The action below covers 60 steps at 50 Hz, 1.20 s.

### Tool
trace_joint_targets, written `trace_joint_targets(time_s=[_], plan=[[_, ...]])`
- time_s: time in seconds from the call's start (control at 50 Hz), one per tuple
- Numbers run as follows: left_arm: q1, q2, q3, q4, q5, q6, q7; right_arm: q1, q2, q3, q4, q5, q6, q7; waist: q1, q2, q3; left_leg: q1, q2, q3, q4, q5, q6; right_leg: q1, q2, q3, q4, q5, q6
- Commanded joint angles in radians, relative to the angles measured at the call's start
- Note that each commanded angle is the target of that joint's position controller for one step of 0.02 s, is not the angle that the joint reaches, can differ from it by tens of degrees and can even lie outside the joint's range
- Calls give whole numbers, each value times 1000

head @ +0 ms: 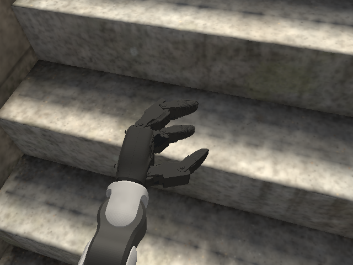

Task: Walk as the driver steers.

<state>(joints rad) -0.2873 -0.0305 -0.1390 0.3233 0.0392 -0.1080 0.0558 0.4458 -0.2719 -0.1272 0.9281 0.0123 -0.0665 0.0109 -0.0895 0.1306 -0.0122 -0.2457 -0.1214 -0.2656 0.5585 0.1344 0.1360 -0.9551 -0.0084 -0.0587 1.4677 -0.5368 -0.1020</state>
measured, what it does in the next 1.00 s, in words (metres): climbs, turning right: right foot 0.20 m higher, then left foot 0.19 m higher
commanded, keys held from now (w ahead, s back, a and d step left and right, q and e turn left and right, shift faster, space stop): q+shift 0.12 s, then e+shift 0.88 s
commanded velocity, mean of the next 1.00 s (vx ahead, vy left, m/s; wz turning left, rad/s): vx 0.17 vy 0.00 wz -0.30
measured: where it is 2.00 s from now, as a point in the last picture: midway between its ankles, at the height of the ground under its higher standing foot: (195, 156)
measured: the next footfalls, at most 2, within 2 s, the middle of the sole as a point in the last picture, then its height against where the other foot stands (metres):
right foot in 0.02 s outside the picture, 0.20 m higher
left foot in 0.46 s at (99, 237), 0.19 m higher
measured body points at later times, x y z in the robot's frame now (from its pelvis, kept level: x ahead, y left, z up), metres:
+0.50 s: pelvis +0.26 +0.08 +0.15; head +0.29 +0.06 +0.60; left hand +0.09 +0.24 +0.02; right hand +0.62 +0.04 +0.15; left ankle +0.40 +0.22 -0.41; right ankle +0.06 -0.16 -0.56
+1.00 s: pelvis +0.34 +0.10 +0.30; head +0.32 +0.07 +0.75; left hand +0.52 +0.33 +0.21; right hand +0.56 -0.19 +0.28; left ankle +0.37 +0.24 -0.34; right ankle +0.34 +0.00 -0.41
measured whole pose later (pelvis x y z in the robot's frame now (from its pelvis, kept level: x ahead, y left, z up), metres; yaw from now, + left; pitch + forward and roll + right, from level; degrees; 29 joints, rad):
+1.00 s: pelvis +0.34 +0.10 +0.30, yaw -17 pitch +2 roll +3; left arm 0.23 0.22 0.08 0.83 0.02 -0.09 -0.03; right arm -0.16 -0.22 -0.06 0.74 -0.03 -0.13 0.01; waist 0.06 0.02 -0.06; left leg -0.58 0.05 0.07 1.18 -0.43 -0.05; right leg -0.47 0.06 0.11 0.81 -0.38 -0.07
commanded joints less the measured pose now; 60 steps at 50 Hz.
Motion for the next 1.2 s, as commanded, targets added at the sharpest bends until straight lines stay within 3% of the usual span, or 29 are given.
trace_joint_targets(time_s=[0.02,0.04,0.06,0.08,0.18,0.24,0.26,0.28,0.3,0.32,0.36,0.38,0.42,0.46,0.48,0.5,0.52,0.54,0.58,0.64,0.74,0.88,0.9,0.92,0.94,0.98,1.04,1.12,1.2], plan=[[424,379,198,228,-64,0,30,-287,-83,-45,-296,-40,-82,27,120,-570,-490,-744,-81,-49,1148,-293,-155,1326,-303,489,-824,719,-133],[476,345,217,241,-68,15,12,-238,-91,-29,-301,-82,-72,26,122,-416,-536,-746,26,56,1376,-401,-140,1288,-399,448,-688,1180,-160],[830,213,120,353,-9,100,-86,109,-53,19,-83,-57,-6,92,233,-250,-569,-841,-50,-166,1548,-323,33,1315,-586,653,-823,1617,-310],[746,210,128,419,1,110,-129,-28,-87,9,-173,-23,14,109,155,-93,-308,-986,-47,-126,1582,-391,46,1186,-524,539,-849,1440,-243],[419,181,129,493,96,53,-81,-448,75,149,-396,-11,47,70,9,-105,-104,-981,45,223,1223,-445,37,686,-123,-45,-1111,851,-85],[592,253,139,562,143,36,-77,-494,75,194,-435,-13,93,78,52,-153,-96,-1180,55,190,1559,-525,-4,784,-231,84,-1189,972,-118],[626,244,126,586,128,18,-91,-526,59,201,-454,6,89,41,52,-176,-66,-1309,57,139,1496,-585,12,848,-224,94,-1197,853,-108],[734,226,147,623,-15,-3,-28,-562,165,172,-501,-74,87,-7,34,-369,90,-1191,119,225,1480,-561,-18,811,-245,82,-1286,750,-68],[766,239,136,628,-42,-13,-7,-600,138,170,-496,-86,83,-27,60,-294,89,-1204,128,282,1492,-561,-36,839,-222,89,-1314,803,-78],[898,355,142,687,82,-22,-79,-779,51,229,-592,-61,94,14,86,-68,-217,-1384,108,268,1365,-602,-14,1080,-211,164,-1179,665,-104],[1016,348,145,750,139,20,-130,-882,132,277,-608,-105,145,45,151,-169,-108,-1521,281,184,1041,-425,45,1119,-320,290,-1285,537,-115],[854,385,169,703,82,41,-173,-828,145,262,-559,-125,180,68,55,-267,-111,-1107,262,339,969,-393,50,808,-311,177,-1427,605,-166],[937,417,186,742,-3,6,-225,-938,50,218,-567,-67,187,94,31,-345,-98,-664,157,483,928,-544,16,639,-291,117,-1466,1183,-167],[880,525,233,670,-35,-45,-218,-635,-68,147,-456,-23,140,37,-74,-413,-320,-161,63,419,638,-351,40,764,-285,73,-1205,1944,-7],[860,446,222,584,0,-75,-230,-414,-85,152,-381,7,114,7,-97,-133,-635,369,247,54,532,77,169,374,-223,186,-848,1701,47],[884,368,209,540,41,-52,-209,-126,-129,124,-294,-65,104,2,-140,169,-823,592,477,-339,229,197,287,253,-15,247,-565,642,71],[860,374,247,557,16,-13,-192,-36,-158,94,-222,-106,64,15,-144,224,-723,278,599,-567,-3,-62,306,257,71,357,109,367,81],[836,333,266,580,-36,-5,-174,-142,-170,89,-196,-82,3,18,-66,149,-467,-15,591,-519,-58,-247,237,174,37,410,401,417,97],[867,187,226,612,-35,-7,-122,-496,-24,113,-169,-15,-36,30,97,-14,-284,-321,533,-210,-19,-602,141,121,-59,310,553,362,103],[719,137,198,573,-22,52,-90,-612,152,139,-153,-52,-36,15,165,-198,-147,-484,544,38,-103,-574,83,132,-116,240,349,256,112],[636,226,222,526,-40,21,-157,-765,-81,41,-206,-56,-68,-17,244,-109,-109,-477,421,476,-267,-537,-28,482,-91,139,-51,218,97],[611,327,247,528,0,-2,-145,-704,-41,50,-191,-39,-76,0,148,-114,-13,-38,471,546,15,-374,5,556,-14,61,-772,303,70],[608,358,260,538,15,-8,-114,-563,36,69,-139,-25,-65,5,98,-214,-27,-51,429,564,150,-482,-33,589,11,132,-892,412,6],[588,454,269,490,-26,-6,-79,-535,56,71,-172,-21,-69,-10,52,-458,-40,-227,252,606,373,-632,-160,664,-128,518,-1024,770,-214],[600,522,281,451,-66,-16,-68,-615,21,66,-274,-19,-92,-23,115,-544,-83,-491,122,436,520,-728,-237,796,-183,789,-1131,441,-312],[471,467,267,442,-6,8,-56,-704,-7,60,-276,-43,-59,5,159,-353,-70,-674,85,172,884,-542,-194,686,-117,804,-1122,-99,-224],[374,405,235,350,-15,77,-60,-607,8,70,-287,-48,-44,7,106,-115,-130,-736,60,104,1038,-499,-195,628,-113,761,-1007,250,-214],[334,363,209,278,-29,43,-31,-435,-40,56,-333,-76,-11,-21,83,-191,-218,-572,70,106,840,-586,-261,571,-90,728,-990,453,-189],[265,399,237,271,-33,59,-53,-293,61,53,-340,-22,-9,15,20,-160,-145,-20,50,206,2,-299,-238,437,50,619,-1010,333,-60]])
